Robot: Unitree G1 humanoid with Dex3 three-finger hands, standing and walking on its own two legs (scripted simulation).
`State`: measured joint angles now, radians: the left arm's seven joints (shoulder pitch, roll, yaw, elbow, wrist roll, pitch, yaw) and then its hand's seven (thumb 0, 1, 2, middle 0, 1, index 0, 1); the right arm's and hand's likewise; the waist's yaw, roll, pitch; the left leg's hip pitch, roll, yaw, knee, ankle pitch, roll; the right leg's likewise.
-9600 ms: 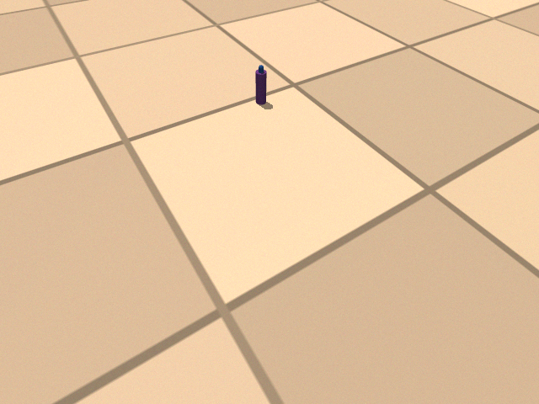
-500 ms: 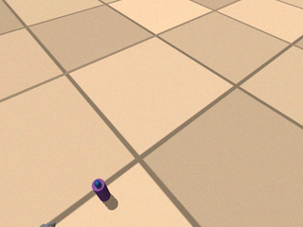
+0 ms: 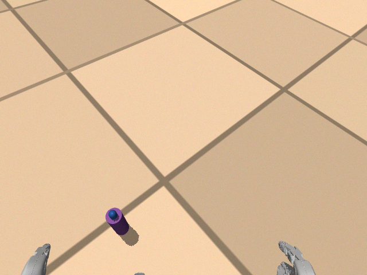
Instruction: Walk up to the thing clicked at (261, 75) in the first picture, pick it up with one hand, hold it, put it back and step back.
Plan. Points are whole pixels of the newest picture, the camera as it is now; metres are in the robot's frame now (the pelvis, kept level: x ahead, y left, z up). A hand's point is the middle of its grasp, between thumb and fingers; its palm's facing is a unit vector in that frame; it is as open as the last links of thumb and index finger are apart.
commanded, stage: go down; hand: left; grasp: from the side
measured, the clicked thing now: (117, 221) +0.40 +0.26 -0.61
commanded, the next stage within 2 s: none
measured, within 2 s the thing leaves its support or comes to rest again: neither
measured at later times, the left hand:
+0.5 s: hand out of the picture +0.15 +0.27 -0.15, palm faces +0.08 -0.93 -0.35, open 17.6 cm
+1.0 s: hand (45, 260) +0.20 +0.34 -0.21, palm faces +0.19 -0.94 -0.27, open 17.6 cm
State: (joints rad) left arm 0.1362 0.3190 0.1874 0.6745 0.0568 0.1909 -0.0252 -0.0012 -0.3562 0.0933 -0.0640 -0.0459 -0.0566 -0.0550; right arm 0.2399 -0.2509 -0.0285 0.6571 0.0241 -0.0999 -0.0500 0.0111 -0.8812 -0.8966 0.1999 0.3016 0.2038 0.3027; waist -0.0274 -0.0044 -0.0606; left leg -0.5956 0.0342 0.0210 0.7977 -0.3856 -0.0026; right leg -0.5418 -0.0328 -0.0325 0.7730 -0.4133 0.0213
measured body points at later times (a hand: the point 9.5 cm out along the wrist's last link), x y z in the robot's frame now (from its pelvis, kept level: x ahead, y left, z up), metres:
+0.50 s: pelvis +0.00 +0.00 -0.04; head +0.07 +0.02 +0.41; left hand +0.14 +0.32 -0.12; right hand +0.16 -0.25 -0.12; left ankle +0.00 +0.12 -0.71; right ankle -0.02 -0.13 -0.71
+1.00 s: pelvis -0.05 +0.00 -0.14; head +0.10 +0.03 +0.28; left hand +0.18 +0.39 -0.19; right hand +0.14 -0.27 -0.22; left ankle +0.00 +0.12 -0.71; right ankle -0.02 -0.13 -0.71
